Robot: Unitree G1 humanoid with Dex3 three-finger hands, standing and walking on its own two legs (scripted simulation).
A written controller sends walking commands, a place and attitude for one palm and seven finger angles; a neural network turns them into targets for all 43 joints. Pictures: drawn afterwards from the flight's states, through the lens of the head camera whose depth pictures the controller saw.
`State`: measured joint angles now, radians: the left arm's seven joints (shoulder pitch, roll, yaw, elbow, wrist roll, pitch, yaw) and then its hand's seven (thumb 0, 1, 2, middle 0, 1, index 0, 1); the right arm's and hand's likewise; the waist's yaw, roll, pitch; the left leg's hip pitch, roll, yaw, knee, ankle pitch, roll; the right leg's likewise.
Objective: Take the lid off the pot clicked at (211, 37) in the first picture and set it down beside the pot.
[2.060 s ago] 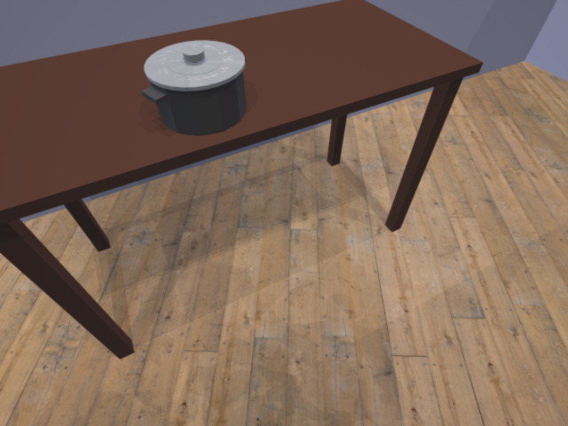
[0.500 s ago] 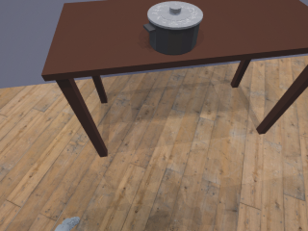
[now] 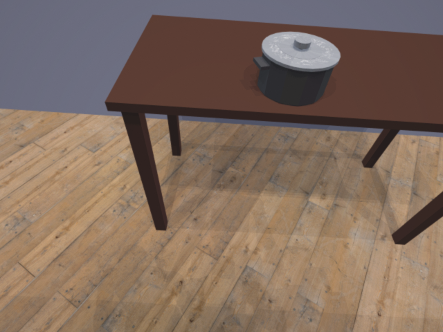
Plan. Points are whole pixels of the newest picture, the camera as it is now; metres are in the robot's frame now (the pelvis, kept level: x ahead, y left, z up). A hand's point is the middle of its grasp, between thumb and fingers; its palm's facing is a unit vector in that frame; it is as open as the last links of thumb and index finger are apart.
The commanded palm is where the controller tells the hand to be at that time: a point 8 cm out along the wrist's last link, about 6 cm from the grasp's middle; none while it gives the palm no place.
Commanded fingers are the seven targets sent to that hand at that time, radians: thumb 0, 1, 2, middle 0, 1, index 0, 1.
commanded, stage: take the last steps up to it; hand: left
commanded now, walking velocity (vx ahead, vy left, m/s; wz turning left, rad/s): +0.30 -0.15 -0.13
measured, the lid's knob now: (302, 42) +0.79 -0.13 +0.16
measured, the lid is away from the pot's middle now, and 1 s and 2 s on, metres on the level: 0.00 0.00 0.00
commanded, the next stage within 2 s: come to a stop and stand still in 0.74 s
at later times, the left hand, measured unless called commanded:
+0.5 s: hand (197, 270) +0.28 +0.08 -0.17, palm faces -0.10 -0.97 -0.24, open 7.4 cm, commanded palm none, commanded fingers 0.00 0.90 0.90 -0.20 -0.30 -0.20 -0.30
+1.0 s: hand (234, 246) +0.35 +0.00 -0.18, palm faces -0.01 -0.99 -0.15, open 7.4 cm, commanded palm none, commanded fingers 0.00 0.90 0.90 -0.20 -0.30 -0.20 -0.30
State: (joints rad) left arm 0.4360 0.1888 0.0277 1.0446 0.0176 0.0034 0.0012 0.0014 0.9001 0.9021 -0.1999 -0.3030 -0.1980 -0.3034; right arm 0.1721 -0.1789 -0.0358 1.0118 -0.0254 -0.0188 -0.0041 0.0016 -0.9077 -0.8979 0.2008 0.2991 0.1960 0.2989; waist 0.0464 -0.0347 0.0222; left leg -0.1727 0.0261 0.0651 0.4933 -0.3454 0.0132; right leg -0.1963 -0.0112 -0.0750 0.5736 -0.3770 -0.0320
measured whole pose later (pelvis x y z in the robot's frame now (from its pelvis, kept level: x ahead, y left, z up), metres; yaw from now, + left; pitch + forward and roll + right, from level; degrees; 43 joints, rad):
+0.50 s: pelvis +0.16 -0.11 -0.01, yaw -5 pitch +0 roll +1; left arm 0.12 0.21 0.06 0.98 0.01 -0.04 -0.02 0.00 0.91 0.90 -0.19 -0.30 -0.19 -0.30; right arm 0.38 -0.19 -0.04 1.15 -0.01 -0.01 -0.02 0.00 -0.91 -0.90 0.20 0.30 0.20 0.30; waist -0.04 0.02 0.12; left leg -0.25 0.13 0.02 1.16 -0.52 0.02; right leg -0.45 -0.04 -0.13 0.67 -0.23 -0.07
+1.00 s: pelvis +0.34 -0.17 +0.00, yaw -4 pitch +0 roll +1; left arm 0.28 0.16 0.04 1.05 0.01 0.01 0.02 0.00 0.91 0.90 -0.20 -0.30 -0.20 -0.30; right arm 0.17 -0.13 -0.02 1.01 -0.02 -0.04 -0.06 -0.02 -0.93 -0.90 0.20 0.30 0.20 0.30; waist 0.01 -0.06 0.07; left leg -0.24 0.04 0.15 0.50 -0.25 0.02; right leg -0.35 -0.01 -0.03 0.92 -0.49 -0.01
